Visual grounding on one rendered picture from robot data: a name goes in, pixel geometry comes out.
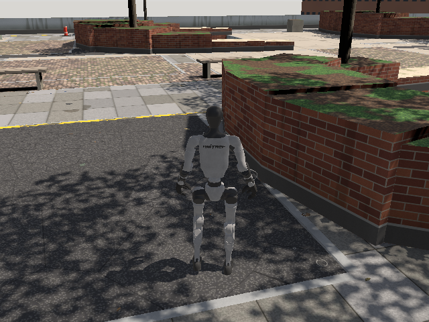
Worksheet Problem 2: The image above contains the robot left foot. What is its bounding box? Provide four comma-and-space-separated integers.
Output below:
192, 255, 202, 271

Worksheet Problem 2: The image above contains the robot foot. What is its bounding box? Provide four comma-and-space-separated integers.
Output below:
192, 255, 202, 271
224, 259, 233, 275

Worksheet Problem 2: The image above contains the right robot upper arm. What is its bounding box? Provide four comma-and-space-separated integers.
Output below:
228, 135, 248, 172

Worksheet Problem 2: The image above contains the left robot upper arm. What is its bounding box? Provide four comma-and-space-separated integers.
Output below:
182, 135, 200, 172

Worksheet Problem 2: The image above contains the robot right hand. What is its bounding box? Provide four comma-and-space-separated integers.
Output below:
242, 184, 257, 199

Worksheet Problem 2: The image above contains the robot right foot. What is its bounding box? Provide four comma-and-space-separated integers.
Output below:
224, 259, 233, 275

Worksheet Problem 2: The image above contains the robot left hand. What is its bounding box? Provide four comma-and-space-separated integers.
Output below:
176, 182, 191, 196

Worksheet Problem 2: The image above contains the robot right forearm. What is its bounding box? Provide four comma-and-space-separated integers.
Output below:
241, 162, 255, 187

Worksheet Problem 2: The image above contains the robot left forearm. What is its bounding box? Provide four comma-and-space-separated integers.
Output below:
177, 161, 189, 185

